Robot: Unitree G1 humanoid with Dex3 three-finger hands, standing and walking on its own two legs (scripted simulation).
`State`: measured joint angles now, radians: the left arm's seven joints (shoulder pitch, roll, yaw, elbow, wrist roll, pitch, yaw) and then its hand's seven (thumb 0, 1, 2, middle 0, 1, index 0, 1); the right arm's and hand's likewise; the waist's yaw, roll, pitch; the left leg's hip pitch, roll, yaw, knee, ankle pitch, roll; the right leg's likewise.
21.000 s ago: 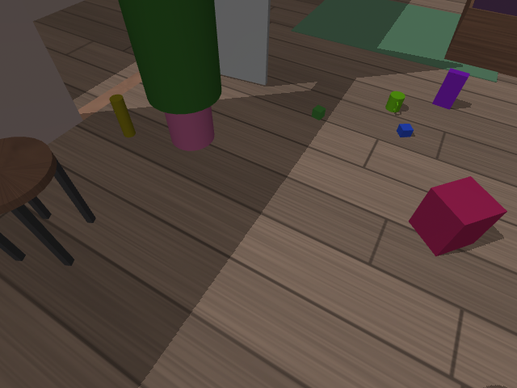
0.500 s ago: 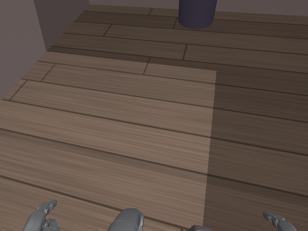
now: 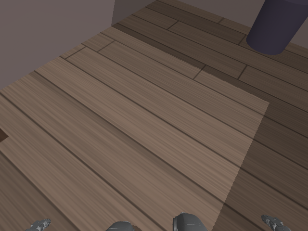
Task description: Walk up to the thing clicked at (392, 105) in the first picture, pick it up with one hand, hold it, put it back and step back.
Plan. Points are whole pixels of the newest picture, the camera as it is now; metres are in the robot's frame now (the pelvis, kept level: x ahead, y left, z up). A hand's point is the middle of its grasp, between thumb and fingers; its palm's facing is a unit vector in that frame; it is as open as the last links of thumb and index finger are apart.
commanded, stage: walk up
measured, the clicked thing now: out of the picture -1.62 +1.34 -0.70
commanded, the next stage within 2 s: stand in 1.76 s
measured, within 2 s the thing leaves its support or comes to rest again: neither
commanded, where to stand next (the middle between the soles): +0.08 +0.01 m, yaw +32 degrees
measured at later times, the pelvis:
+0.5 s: pelvis -0.01 -0.04 +0.00, yaw +18 degrees
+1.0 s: pelvis +0.01 -0.05 +0.00, yaw +31 degrees
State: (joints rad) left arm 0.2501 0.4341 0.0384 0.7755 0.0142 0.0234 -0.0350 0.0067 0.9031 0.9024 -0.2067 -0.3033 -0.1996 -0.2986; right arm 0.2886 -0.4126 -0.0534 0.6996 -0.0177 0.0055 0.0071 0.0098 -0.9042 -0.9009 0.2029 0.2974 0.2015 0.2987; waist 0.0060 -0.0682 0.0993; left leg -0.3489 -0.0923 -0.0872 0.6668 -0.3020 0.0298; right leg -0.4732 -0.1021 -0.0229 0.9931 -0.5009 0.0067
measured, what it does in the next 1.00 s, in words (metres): steps on the spot, turning left: right foot, then left foot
